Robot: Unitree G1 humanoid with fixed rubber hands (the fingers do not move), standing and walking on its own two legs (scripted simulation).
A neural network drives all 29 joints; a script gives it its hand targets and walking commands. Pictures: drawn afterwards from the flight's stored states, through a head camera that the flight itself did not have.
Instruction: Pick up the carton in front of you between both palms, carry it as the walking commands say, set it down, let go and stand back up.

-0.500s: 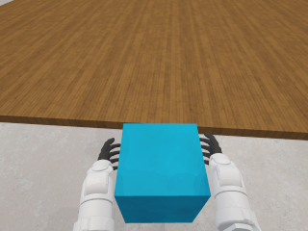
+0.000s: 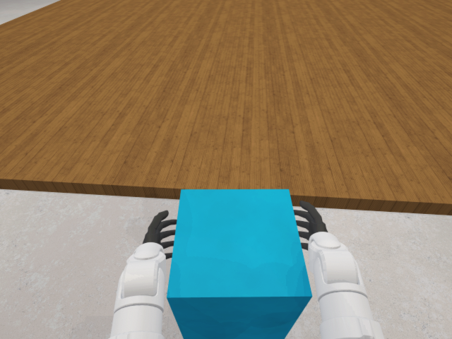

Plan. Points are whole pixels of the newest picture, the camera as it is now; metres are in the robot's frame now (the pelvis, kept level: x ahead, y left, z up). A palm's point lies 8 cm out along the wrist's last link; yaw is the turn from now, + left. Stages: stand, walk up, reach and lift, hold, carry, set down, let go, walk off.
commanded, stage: hold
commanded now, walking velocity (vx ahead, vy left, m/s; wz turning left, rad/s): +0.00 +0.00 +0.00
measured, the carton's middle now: (234, 267) +0.29 +0.00 -0.04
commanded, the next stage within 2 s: carry in 1.02 s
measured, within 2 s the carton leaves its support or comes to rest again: neither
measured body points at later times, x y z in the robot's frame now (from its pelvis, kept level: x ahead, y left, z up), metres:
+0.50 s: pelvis -0.02 +0.00 +0.00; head -0.06 +0.01 +0.45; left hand +0.29 +0.15 +0.04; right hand +0.29 -0.15 +0.05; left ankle +0.02 +0.13 -0.75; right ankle +0.00 -0.12 -0.75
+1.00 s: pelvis +0.00 +0.00 +0.00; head -0.05 +0.00 +0.45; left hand +0.29 +0.15 +0.04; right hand +0.30 -0.15 +0.05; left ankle +0.02 +0.13 -0.75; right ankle +0.00 -0.12 -0.75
